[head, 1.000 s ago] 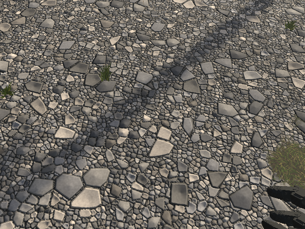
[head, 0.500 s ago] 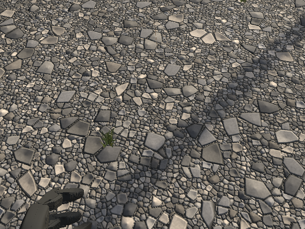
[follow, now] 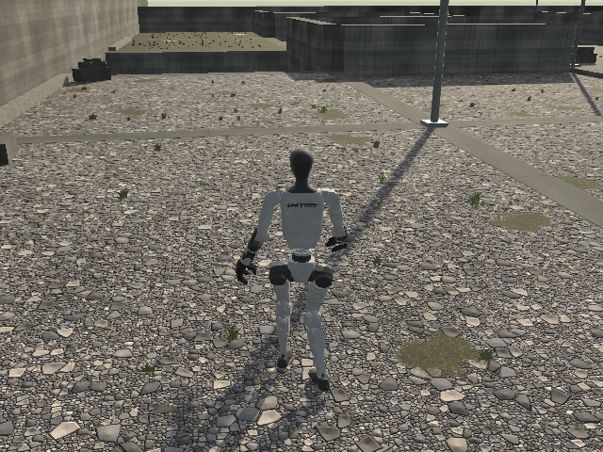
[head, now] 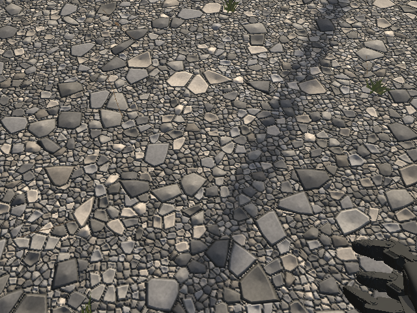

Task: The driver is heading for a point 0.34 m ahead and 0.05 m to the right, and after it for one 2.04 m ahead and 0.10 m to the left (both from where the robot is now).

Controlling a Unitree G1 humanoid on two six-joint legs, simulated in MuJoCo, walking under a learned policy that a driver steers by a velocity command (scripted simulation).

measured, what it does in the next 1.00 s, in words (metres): walks ahead: right foot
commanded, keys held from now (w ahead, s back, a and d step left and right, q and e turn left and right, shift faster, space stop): e+shift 0.40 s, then shift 0.10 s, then q+shift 0.22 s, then w+q+shift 0.20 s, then q+shift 0.08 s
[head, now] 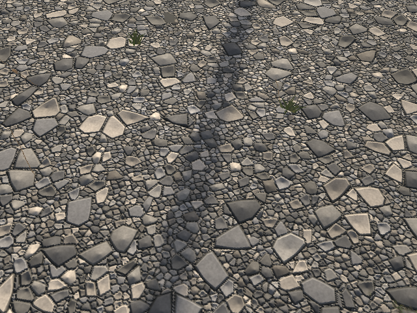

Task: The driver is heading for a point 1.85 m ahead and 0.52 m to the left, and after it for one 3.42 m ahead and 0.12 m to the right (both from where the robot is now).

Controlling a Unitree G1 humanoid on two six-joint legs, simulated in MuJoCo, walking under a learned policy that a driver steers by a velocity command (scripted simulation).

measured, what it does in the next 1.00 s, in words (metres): walks ahead, turning left: left foot, then right foot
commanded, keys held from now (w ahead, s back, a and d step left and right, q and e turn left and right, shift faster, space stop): q+shift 0.42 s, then shift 0.44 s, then e+shift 0.14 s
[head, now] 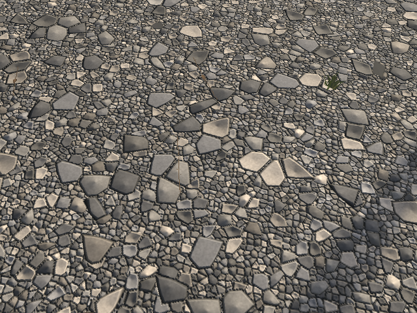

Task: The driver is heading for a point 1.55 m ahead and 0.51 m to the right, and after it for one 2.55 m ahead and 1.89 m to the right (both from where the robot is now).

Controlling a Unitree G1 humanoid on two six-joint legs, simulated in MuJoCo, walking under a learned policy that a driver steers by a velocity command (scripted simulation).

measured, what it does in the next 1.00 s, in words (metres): walks ahead, turning right: right foot, then left foot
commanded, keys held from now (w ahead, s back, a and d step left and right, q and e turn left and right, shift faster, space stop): e+shift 0.52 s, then shift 0.10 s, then w+shift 0.38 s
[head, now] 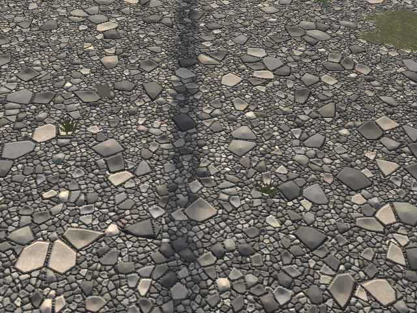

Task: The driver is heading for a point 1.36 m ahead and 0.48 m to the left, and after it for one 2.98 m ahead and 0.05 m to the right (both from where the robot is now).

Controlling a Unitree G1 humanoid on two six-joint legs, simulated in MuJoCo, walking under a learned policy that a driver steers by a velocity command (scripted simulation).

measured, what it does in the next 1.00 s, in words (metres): walks ahead, turning left: right foot, then left foot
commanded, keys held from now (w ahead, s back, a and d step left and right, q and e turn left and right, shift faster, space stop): w+shift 0.04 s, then w+q+shift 0.86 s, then w+shift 0.10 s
